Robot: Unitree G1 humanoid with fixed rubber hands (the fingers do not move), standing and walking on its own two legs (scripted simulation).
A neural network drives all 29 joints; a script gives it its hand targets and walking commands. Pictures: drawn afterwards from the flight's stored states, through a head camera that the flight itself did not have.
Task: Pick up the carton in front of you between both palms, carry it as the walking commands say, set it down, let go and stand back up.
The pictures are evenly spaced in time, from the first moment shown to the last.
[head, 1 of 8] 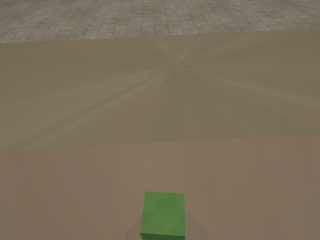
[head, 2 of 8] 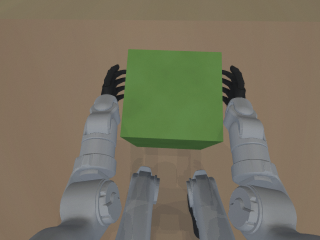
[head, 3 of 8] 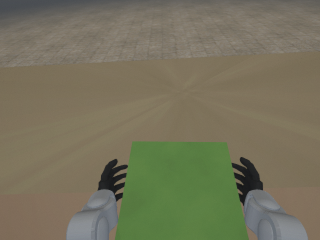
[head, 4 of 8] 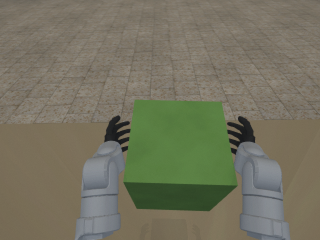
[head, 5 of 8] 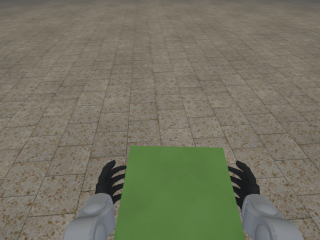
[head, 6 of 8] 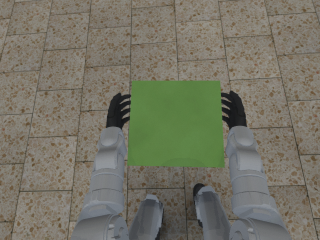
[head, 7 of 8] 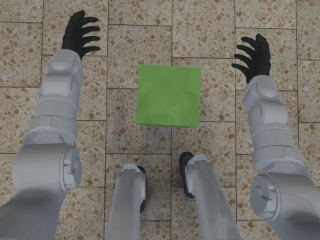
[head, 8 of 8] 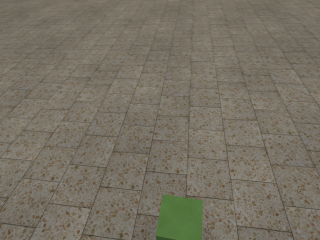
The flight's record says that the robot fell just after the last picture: no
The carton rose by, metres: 0.69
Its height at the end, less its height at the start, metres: -0.37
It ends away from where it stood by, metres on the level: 4.76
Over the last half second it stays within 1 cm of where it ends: yes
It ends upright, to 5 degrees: yes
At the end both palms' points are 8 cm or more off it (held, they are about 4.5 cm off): yes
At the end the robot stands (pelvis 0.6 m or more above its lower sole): yes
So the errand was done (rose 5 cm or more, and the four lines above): yes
